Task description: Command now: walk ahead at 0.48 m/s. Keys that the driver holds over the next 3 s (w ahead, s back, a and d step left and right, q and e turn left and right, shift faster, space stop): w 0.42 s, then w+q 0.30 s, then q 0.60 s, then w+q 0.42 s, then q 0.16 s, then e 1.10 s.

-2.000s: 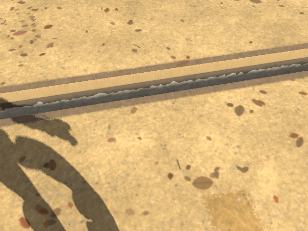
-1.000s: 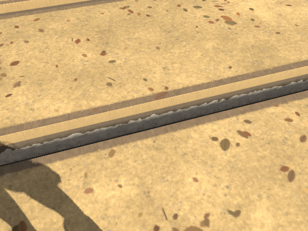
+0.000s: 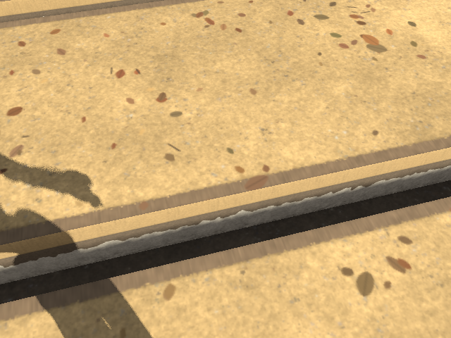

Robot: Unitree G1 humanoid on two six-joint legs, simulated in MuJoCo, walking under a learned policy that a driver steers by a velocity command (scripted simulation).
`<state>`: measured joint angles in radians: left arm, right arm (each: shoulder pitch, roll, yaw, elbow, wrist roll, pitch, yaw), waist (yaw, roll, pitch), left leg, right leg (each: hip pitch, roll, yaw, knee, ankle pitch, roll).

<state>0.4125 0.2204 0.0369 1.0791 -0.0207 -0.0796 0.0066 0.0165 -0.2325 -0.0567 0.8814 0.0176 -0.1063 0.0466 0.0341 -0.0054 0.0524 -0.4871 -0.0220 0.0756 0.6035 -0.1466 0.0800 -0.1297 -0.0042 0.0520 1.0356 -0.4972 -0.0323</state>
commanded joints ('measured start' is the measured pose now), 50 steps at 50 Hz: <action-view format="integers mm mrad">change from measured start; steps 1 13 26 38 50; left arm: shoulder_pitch -64 -329 -36 -254 -181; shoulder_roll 122 67 256 137 95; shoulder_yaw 22 37 88 50 43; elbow -102 -202 -169 -151 -229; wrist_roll -26 17 18 46 46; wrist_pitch -55 -6 -41 -48 58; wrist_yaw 7 5 -36 -1 54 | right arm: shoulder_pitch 172 329 397 246 291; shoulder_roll -115 -123 -121 -69 -335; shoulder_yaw -24 -13 -10 -45 -113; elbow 17 82 73 -25 -141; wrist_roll -4 -20 -13 4 -14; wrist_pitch -9 6 48 73 69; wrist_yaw -2 -49 -52 -70 -17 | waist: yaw -89 -63 132 -55 -20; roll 32 45 36 -59 358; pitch -147 5 -281 9 -152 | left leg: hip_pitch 517 347 276 -131 476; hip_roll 331 205 146 159 231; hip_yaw -527 -178 -99 -171 -426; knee -365 -491 226 362 -118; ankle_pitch -102 162 367 7 829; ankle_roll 171 127 17 -43 173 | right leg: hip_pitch -546 -596 229 -97 -310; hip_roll -80 -141 -168 -251 -33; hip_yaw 46 -13 94 -79 -197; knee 329 -271 -514 -895 180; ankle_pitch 143 600 411 662 -13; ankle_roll -41 8 -145 -139 9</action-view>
